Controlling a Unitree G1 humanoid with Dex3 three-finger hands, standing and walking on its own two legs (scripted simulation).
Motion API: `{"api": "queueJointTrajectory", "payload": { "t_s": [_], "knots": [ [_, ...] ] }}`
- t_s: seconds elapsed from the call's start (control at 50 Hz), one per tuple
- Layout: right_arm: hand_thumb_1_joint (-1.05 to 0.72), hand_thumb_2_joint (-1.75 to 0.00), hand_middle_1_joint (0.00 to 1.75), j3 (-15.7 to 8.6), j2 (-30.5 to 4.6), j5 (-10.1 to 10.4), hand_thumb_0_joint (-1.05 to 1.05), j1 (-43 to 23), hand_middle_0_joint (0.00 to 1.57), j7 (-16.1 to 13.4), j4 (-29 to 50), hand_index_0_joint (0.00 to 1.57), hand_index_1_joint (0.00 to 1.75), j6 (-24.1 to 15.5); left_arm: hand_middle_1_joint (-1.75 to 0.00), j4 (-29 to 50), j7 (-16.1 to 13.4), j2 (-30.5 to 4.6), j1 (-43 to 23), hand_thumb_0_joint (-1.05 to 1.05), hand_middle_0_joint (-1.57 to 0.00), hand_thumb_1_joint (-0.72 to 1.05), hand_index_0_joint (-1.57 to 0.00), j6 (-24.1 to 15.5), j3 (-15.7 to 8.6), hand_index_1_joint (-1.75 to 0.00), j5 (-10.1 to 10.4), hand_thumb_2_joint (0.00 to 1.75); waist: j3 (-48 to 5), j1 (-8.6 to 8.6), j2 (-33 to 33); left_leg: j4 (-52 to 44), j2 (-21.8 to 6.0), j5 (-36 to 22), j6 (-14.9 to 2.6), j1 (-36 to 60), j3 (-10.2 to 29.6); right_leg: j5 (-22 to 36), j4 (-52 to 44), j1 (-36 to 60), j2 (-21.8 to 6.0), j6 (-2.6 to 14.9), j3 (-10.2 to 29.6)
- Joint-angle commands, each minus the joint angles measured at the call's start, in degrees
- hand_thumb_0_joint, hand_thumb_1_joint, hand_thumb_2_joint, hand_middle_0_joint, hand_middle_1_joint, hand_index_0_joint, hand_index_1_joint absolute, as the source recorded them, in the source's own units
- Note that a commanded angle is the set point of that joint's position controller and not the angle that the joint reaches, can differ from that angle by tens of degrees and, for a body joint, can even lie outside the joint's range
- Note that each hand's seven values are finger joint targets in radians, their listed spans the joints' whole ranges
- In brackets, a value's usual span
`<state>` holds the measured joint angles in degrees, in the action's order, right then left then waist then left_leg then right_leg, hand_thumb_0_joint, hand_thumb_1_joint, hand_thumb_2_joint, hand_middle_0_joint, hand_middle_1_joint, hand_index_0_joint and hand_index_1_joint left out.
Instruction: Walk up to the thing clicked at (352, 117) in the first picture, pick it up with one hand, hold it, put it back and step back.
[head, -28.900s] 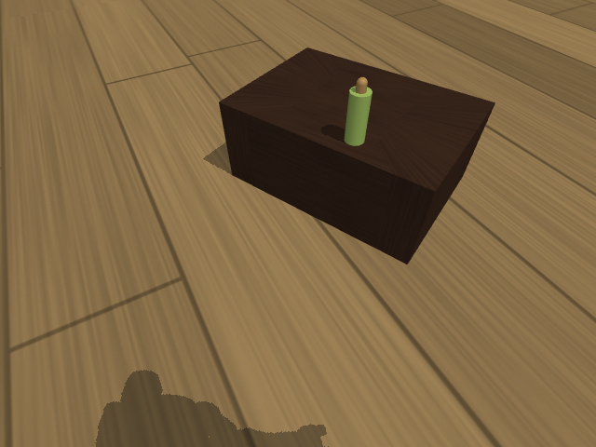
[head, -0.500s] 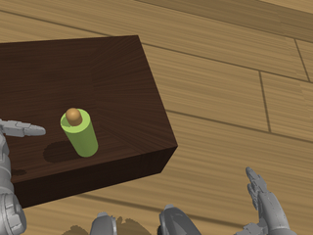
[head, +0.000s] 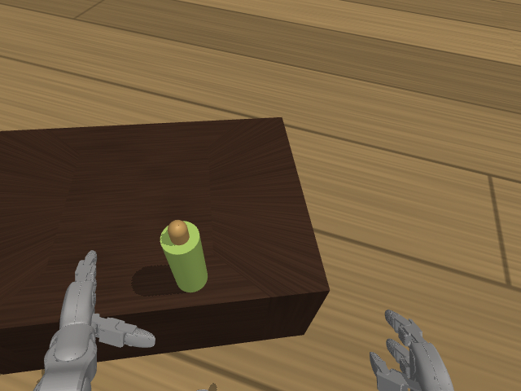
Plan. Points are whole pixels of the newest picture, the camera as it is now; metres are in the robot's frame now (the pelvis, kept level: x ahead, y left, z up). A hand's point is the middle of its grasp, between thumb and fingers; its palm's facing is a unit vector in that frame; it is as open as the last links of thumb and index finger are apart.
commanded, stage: home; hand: left
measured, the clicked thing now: (185, 254) +0.44 +0.16 -0.18
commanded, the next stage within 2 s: none
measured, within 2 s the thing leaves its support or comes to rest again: neither
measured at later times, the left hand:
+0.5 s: hand (148, 390) +0.16 +0.16 -0.05, palm faces +0.15 -0.96 -0.24, open 17.6 cm
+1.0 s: hand (145, 389) +0.16 +0.17 -0.05, palm faces +0.14 -0.96 -0.23, open 17.6 cm
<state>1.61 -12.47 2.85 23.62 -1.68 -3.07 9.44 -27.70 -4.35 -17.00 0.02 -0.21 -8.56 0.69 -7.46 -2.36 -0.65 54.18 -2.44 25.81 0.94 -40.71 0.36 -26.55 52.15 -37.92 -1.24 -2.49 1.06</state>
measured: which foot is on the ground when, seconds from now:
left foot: down 0.00-1.00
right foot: down 0.00-1.00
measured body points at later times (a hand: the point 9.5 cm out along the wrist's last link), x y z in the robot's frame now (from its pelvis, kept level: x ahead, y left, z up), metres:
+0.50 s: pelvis -0.01 -0.02 -0.01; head +0.01 -0.03 +0.44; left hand +0.15 +0.21 -0.03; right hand +0.16 -0.25 -0.03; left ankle +0.01 +0.12 -0.69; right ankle -0.01 -0.15 -0.69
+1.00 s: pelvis -0.01 -0.01 -0.01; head +0.02 -0.01 +0.44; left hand +0.15 +0.22 -0.04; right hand +0.16 -0.24 -0.03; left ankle +0.01 +0.12 -0.69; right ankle -0.01 -0.15 -0.69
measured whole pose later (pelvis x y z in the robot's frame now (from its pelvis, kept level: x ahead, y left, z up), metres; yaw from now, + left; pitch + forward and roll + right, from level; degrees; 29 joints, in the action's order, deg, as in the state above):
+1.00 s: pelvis -0.01 -0.01 -0.01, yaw +1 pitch +9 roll +0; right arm -0.1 -11.2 2.2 27.3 -4.9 0.4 7.5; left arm -4.8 -5.6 -11.2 26.1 0.5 0.0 1.5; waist -7.4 0.0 -0.3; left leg 56.3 -1.8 26.3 1.8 -39.5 0.3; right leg -28.8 57.2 -38.0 -1.8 -1.7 1.3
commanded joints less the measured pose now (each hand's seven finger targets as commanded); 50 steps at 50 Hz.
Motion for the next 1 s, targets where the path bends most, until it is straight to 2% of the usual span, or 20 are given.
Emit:
{"api": "queueJointTrajectory", "payload": {
  "t_s": [0.0,0.06,0.08,0.1,0.14,0.24,0.26,0.36,0.42,0.5,0.52,0.56,0.74,0.76,0.8,0.84,0.9,0.94,0.96,0.98],
  "knots": [
    [-0.83,-0.87,0.29,-4.5,-5.7,-0.1,0.00,0.6,0.19,-1.7,9.3,0.19,0.29,-3.0,-0.05,21.9,-1.9,-7.8,1.7,0.00,-0.05,-0.55,-0.05,-2.6,-1.0,-0.05,0.9,0.06,-13.9,1.66,6.0,-8.3,1.0,-21.2,0.03,14.1,-1.9,20.5,-5.3,7.8,1.6,2.64,-3.0],
    [-0.85,-0.87,0.29,-5.1,-5.5,-0.2,0.00,0.8,0.20,-2.2,8.3,0.20,0.29,-3.2,-0.05,25.5,-1.7,-3.0,9.5,0.00,-0.05,-0.55,-0.05,-1.7,3.4,-0.05,1.2,0.05,-9.8,1.27,4.8,-8.4,1.2,-19.4,-0.02,13.1,-2.5,19.4,-5.6,6.5,1.5,2.44,-3.1],
    [-0.85,-0.88,0.29,-4.8,-5.5,-0.3,0.00,0.3,0.20,-2.3,9.5,0.20,0.29,-3.3,-0.05,27.1,-1.7,-2.3,12.6,0.00,-0.05,-0.56,-0.05,-1.5,3.9,-0.05,1.2,0.05,-10.8,1.69,3.6,-8.4,1.1,-19.5,-0.14,13.2,-2.2,19.2,-5.4,6.8,1.5,2.48,-3.2],
    [-0.84,-0.87,0.29,-5.1,-5.4,-0.2,0.00,0.1,0.20,-2.4,9.6,0.20,0.29,-3.4,-0.05,27.9,-1.7,-1.6,14.8,0.00,-0.05,-0.57,-0.05,-1.2,4.7,-0.05,1.1,0.04,-8.9,1.70,2.5,-8.3,1.4,-17.7,-0.30,11.9,-2.5,18.0,-5.9,6.1,1.3,2.26,-3.1],
    [-0.87,-0.89,0.30,-4.7,-5.1,-0.1,0.00,-0.1,0.20,-2.5,10.4,0.20,0.30,-3.6,-0.05,29.6,-1.6,-2.1,16.9,0.00,-0.05,-0.55,-0.05,-1.2,4.6,-0.05,1.1,0.05,-6.3,1.44,-0.1,-7.9,1.8,-13.3,-0.82,10.2,-3.0,15.1,-7.3,5.5,0.9,1.66,-2.5],
    [-0.89,-0.90,0.30,-6.0,-5.1,-0.4,0.00,1.7,0.20,-3.3,12.1,0.20,0.30,-4.0,-0.05,32.8,-1.7,-1.3,20.6,0.00,-0.05,-0.56,-0.05,-1.6,5.2,-0.05,0.8,0.05,-6.3,0.99,-1.2,-6.9,2.2,-11.6,-1.20,9.7,-3.6,14.1,-7.0,4.6,0.5,1.30,-1.9],
    [-0.88,-0.89,0.30,-5.1,-4.5,-0.5,0.00,2.1,0.20,-3.3,11.4,0.20,0.30,-3.9,-0.04,34.1,-1.7,-1.1,19.7,0.00,-0.04,-0.60,-0.04,-1.7,5.7,-0.04,0.9,0.02,-5.1,1.05,0.0,-7.2,2.3,-10.0,-1.18,9.1,-3.6,12.4,-7.3,3.8,0.4,1.43,-1.8],
    [-0.88,-0.90,0.30,-5.3,-4.5,-0.8,0.00,2.5,0.20,-3.9,12.6,0.20,0.30,-4.5,-0.04,33.3,-1.8,-0.7,20.3,0.00,-0.04,-0.60,-0.04,-2.2,5.3,-0.04,0.6,0.02,-4.8,1.34,-0.5,-6.8,2.4,-8.4,-1.19,8.8,-3.7,10.2,-7.0,3.2,0.3,1.51,-1.6],
    [-0.87,-0.89,0.30,-4.6,-3.7,-0.9,0.00,1.7,0.20,-3.8,13.0,0.20,0.30,-4.8,-0.04,31.9,-1.9,0.4,23.3,0.00,-0.04,-0.61,-0.04,-2.1,5.9,-0.04,0.5,0.02,-4.2,2.80,0.1,-7.2,2.6,-7.7,-0.99,7.7,-3.6,8.6,-6.8,3.2,0.4,1.81,-2.0],
    [-0.87,-0.89,0.30,-5.1,-4.3,-0.8,0.00,1.4,0.20,-3.7,14.0,0.20,0.30,-4.8,-0.04,31.3,-1.7,0.9,23.5,0.00,-0.04,-0.61,-0.04,-2.2,6.2,-0.04,0.7,0.02,-1.9,2.38,-2.4,-7.4,2.7,-3.7,-1.23,6.1,-3.9,4.4,-8.1,1.8,0.4,1.65,-1.7],
    [-0.88,-0.90,0.30,-5.1,-4.1,-1.0,0.00,1.4,0.20,-3.7,14.1,0.20,0.30,-4.8,-0.04,31.8,-1.8,-0.1,24.2,0.00,-0.04,-0.61,-0.04,-2.3,5.0,-0.04,0.7,0.02,-3.6,3.11,-1.3,-7.0,2.7,-4.8,-1.15,6.2,-3.8,5.4,-7.6,2.7,0.3,1.66,-1.7],
    [-0.88,-0.89,0.30,-4.9,-4.2,-0.8,0.00,1.1,0.20,-3.6,14.8,0.20,0.30,-4.9,-0.04,31.8,-1.8,0.1,24.8,0.00,-0.05,-0.60,-0.04,-2.3,5.1,-0.04,0.7,0.03,-3.0,3.37,-1.5,-7.4,2.6,-4.0,-1.12,5.5,-3.7,4.3,-7.4,2.4,0.5,1.84,-1.9],
    [-0.89,-0.90,0.30,-5.0,-4.0,-0.9,0.00,1.9,0.20,-3.8,14.9,0.20,0.30,-5.1,-0.05,33.2,-1.8,0.1,23.9,0.00,-0.04,-0.60,-0.05,-3.0,5.5,-0.05,0.7,0.03,-3.6,2.58,-1.2,-6.9,2.5,-4.5,-1.17,6.1,-3.8,5.1,-6.8,1.7,0.6,1.80,-1.7],
    [-0.90,-0.90,0.30,-5.3,-4.2,-0.9,0.00,2.6,0.20,-3.9,15.1,0.20,0.30,-5.3,-0.05,33.1,-1.8,0.3,24.2,0.00,-0.05,-0.58,-0.05,-2.9,5.5,-0.05,0.7,0.04,-4.5,2.10,-1.1,-6.5,2.5,-5.4,-1.19,6.5,-3.9,6.3,-6.5,2.1,0.6,1.74,-1.6],
    [-0.90,-0.90,0.30,-4.5,-3.6,-0.9,0.00,2.4,0.20,-3.8,14.5,0.20,0.30,-5.2,-0.05,34.0,-1.9,0.0,23.9,0.00,-0.05,-0.58,-0.05,-3.0,5.5,-0.05,0.8,0.04,-4.6,2.83,0.3,-6.5,2.5,-6.5,-0.99,6.5,-3.9,7.3,-6.2,2.3,0.6,1.85,-1.7],
    [-0.90,-0.90,0.30,-5.1,-4.0,-0.9,0.00,2.9,0.20,-3.9,15.1,0.20,0.30,-5.1,-0.05,33.6,-2.0,-0.2,25.0,0.00,-0.04,-0.60,-0.05,-2.7,5.1,-0.05,0.6,0.03,-5.9,2.66,-0.4,-6.0,2.4,-9.1,-0.95,7.0,-3.7,9.9,-5.4,3.2,0.7,1.82,-1.9],
    [-0.90,-0.90,0.30,-5.3,-4.5,-0.9,0.00,2.6,0.20,-3.9,14.6,0.20,0.30,-5.1,-0.05,33.1,-1.8,0.5,24.5,0.00,-0.05,-0.58,-0.05,-2.5,6.0,-0.05,0.6,0.04,-4.2,2.16,-0.7,-6.4,2.3,-8.1,-1.00,6.8,-3.6,8.9,-5.5,2.0,0.8,1.81,-2.1],
    [-0.90,-0.90,0.30,-5.1,-4.1,-0.9,0.00,2.0,0.20,-3.8,14.0,0.20,0.30,-5.0,-0.05,34.0,-2.0,0.5,23.9,0.00,-0.04,-0.60,-0.05,-2.7,5.7,-0.05,0.8,0.03,-3.2,2.61,0.7,-7.2,2.2,-5.9,-0.76,6.0,-3.3,6.1,-5.6,1.6,0.8,2.16,-2.4],
    [-0.90,-0.90,0.30,-5.7,-4.5,-0.9,0.00,2.6,0.20,-3.9,14.4,0.20,0.30,-5.1,-0.05,33.6,-2.0,0.1,25.3,0.00,-0.04,-0.60,-0.05,-2.4,5.0,-0.05,0.7,0.03,-4.6,2.93,-0.1,-7.0,2.2,-7.1,-0.81,6.7,-3.1,7.2,-5.4,2.0,1.0,2.12,-2.5],
    [-0.90,-0.90,0.30,-5.8,-4.8,-0.9,0.00,2.3,0.20,-3.8,14.5,0.20,0.30,-5.2,-0.05,33.2,-2.0,0.5,25.6,0.00,-0.04,-0.59,-0.05,-2.2,5.7,-0.05,0.5,0.03,-4.2,2.86,0.3,-7.5,2.1,-6.7,-0.72,6.7,-3.0,6.7,-5.0,1.5,1.1,2.26,-2.6]
  ]
}}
